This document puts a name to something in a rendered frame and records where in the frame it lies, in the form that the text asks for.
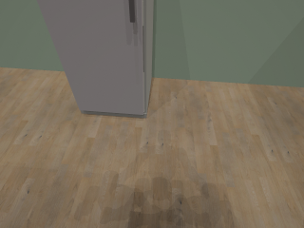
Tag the fridge door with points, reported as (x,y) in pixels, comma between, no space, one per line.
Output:
(100,50)

